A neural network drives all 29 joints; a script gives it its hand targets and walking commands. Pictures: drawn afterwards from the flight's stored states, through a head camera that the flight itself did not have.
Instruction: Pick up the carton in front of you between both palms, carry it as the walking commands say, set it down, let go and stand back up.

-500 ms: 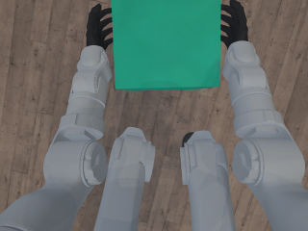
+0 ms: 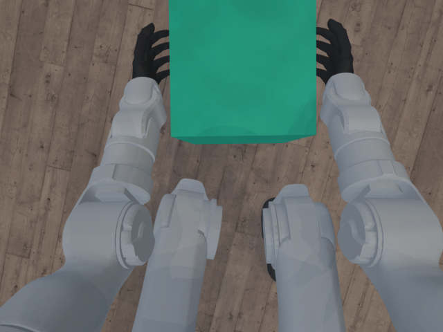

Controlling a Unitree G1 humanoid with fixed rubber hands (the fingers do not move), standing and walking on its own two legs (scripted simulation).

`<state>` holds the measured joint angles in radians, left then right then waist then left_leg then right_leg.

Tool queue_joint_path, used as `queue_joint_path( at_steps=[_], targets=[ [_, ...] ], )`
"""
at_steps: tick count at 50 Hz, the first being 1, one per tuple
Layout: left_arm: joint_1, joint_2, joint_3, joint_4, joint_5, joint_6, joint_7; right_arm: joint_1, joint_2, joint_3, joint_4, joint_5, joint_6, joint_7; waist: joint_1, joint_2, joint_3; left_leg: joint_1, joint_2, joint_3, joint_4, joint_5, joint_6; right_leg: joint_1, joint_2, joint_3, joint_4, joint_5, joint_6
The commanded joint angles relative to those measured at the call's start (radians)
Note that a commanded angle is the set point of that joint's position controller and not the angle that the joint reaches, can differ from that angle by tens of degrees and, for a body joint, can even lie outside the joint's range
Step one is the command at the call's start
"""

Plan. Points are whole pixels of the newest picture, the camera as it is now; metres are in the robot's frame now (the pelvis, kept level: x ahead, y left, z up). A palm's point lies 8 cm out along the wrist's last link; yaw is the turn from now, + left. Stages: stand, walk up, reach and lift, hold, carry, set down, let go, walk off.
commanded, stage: set down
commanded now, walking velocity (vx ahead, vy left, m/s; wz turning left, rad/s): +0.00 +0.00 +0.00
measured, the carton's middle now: (239, 88) +0.49 +0.00 -0.25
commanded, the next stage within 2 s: let go in 1.96 s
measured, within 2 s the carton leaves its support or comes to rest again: rests again in 0.16 s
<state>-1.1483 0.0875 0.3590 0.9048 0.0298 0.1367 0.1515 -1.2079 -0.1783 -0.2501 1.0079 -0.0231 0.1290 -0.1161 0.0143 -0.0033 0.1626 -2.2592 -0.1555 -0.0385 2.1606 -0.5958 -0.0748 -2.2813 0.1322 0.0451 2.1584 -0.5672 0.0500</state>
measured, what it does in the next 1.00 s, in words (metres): stands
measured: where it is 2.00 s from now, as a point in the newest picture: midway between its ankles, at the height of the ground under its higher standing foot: (231, 252)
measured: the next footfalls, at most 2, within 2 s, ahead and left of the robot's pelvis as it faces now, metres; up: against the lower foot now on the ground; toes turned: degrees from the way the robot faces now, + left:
none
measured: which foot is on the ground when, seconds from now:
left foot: down 0.00-1.00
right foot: down 0.00-1.00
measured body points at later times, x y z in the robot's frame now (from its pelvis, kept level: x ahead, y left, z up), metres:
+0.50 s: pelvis -0.01 +0.00 -0.01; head +0.33 -0.01 +0.28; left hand +0.51 +0.16 -0.17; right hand +0.52 -0.15 -0.18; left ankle +0.11 +0.12 -0.34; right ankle +0.11 -0.12 -0.34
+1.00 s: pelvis +0.00 +0.00 -0.01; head +0.36 -0.01 +0.25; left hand +0.51 +0.19 -0.19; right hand +0.52 -0.19 -0.20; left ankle +0.11 +0.12 -0.34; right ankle +0.11 -0.11 -0.34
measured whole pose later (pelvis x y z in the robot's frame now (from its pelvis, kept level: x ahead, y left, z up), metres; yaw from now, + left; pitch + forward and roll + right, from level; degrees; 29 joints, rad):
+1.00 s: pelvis +0.00 +0.00 -0.01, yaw +1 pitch +37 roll +1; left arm -1.19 0.31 0.09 0.98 -0.26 0.00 0.11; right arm -1.24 -0.38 -0.04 1.03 0.25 -0.01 -0.09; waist 0.01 0.01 0.31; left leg -2.26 -0.08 0.00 2.21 -0.59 -0.03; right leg -2.28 0.06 0.01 2.21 -0.57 0.01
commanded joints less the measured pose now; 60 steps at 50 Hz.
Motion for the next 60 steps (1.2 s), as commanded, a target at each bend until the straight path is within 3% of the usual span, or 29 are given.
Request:
queue_joint_path(
  at_steps=[1,6,13,27,30,33,35,36,39,42,44,49,52,56,60],
  targets=[
    [-0.636,-0.702,-0.347,0.015,-0.039,-0.042,-0.241,-0.606,0.751,0.302,-0.039,0.053,-0.053,0.211,0.012,-0.014,-0.841,0.358,0.001,0.086,-0.14,0.242,0.05,0.434,0.008,-0.067,-0.144,0.227,-0.051],
    [-0.618,-0.674,-0.287,0.076,-0.008,-0.036,-0.266,-0.579,0.721,0.229,0.047,0.011,-0.041,0.225,0.007,0.005,-0.772,0.327,0.002,0.096,-0.142,0.172,0.059,0.407,0.015,-0.067,-0.151,0.149,-0.063],
    [-0.588,-0.659,-0.246,0.109,0.01,-0.043,-0.284,-0.551,0.714,0.203,0.073,0.005,-0.048,0.247,0.005,-0.006,-0.729,0.289,0.002,0.087,-0.129,0.234,0.067,0.384,0.009,-0.058,-0.131,0.225,-0.059],
    [-0.509,-0.454,-0.157,0.176,0.067,-0.043,-0.263,-0.488,0.503,0.112,0.145,-0.057,-0.046,0.238,-0.002,-0.007,-0.611,0.281,0.019,0.065,-0.141,0.146,0.072,0.316,-0.011,-0.054,-0.136,0.107,-0.067],
    [-0.455,-0.265,-0.118,0.174,0.058,-0.064,-0.22,-0.432,0.303,0.084,0.162,-0.055,-0.069,0.195,0.003,-0.004,-0.634,0.313,0.037,0.07,-0.135,0.154,0.059,0.355,-0.027,-0.051,-0.129,0.116,-0.056],
    [-0.256,0.266,-0.013,0.19,0.035,-0.119,-0.081,-0.258,-0.244,-0.008,0.188,-0.025,-0.117,0.066,0.009,-0.005,-0.691,0.368,0.076,0.078,-0.136,0.161,0.029,0.41,-0.071,-0.047,-0.124,0.127,-0.026],
    [-0.272,0.331,-0.044,0.198,-0.034,-0.144,-0.045,-0.303,-0.298,0.036,0.147,0.061,-0.141,0.03,0.04,-0.01,-0.762,0.399,0.091,0.07,-0.13,0.207,0.023,0.444,-0.084,-0.033,-0.128,0.168,-0.026],
    [-0.295,0.34,-0.071,0.185,-0.073,-0.155,-0.041,-0.321,-0.3,0.062,0.132,0.108,-0.149,0.026,0.045,-0.011,-0.784,0.399,0.098,0.069,-0.128,0.224,0.023,0.453,-0.091,-0.026,-0.13,0.19,-0.029],
    [-0.331,0.296,-0.19,0.095,-0.204,-0.176,-0.051,-0.346,-0.269,0.156,0.056,0.213,-0.172,0.031,0.005,-0.021,-0.886,0.43,0.109,0.059,-0.108,0.308,0.031,0.507,-0.1,-0.02,-0.109,0.296,-0.032],
    [-0.334,0.274,-0.275,0.015,-0.287,-0.178,-0.06,-0.343,-0.257,0.224,-0.012,0.266,-0.175,0.039,-0.013,-0.034,-0.989,0.475,0.115,0.055,-0.098,0.367,0.039,0.581,-0.105,-0.028,-0.092,0.361,-0.03],
    [-0.313,0.295,-0.282,-0.028,-0.307,-0.168,-0.054,-0.322,-0.277,0.225,-0.066,0.281,-0.166,0.037,-0.007,-0.027,-1.08,0.527,0.113,0.063,-0.107,0.384,0.036,0.642,-0.107,-0.035,-0.096,0.379,-0.03],
    [-0.184,0.357,-0.219,-0.149,-0.271,-0.132,-0.017,-0.221,-0.32,0.179,-0.212,0.259,-0.124,0.015,0.032,-0.027,-1.38,0.683,0.097,0.099,-0.158,0.398,0.028,0.833,-0.092,-0.06,-0.135,0.397,-0.025],
    [-0.102,0.345,-0.16,-0.22,-0.217,-0.096,0.0,-0.156,-0.317,0.135,-0.275,0.208,-0.086,0.012,0.032,-0.056,-1.433,0.709,0.081,0.118,-0.215,0.368,0.04,0.884,-0.075,-0.08,-0.19,0.368,-0.025],
    [-0.058,0.262,-0.143,-0.2,-0.172,-0.059,-0.017,-0.094,-0.262,0.084,-0.231,0.142,-0.045,0.03,0.007,-0.067,-1.157,0.574,0.076,0.118,-0.311,0.245,0.052,0.735,-0.073,-0.102,-0.286,0.237,-0.029],
    [-0.08,0.212,-0.148,-0.168,-0.16,-0.066,-0.048,-0.074,-0.214,0.055,-0.174,0.117,-0.052,0.055,-0.011,-0.018,-0.986,0.546,0.081,0.098,-0.383,0.199,0.039,0.598,-0.072,-0.097,-0.358,0.164,-0.035]
  ],
)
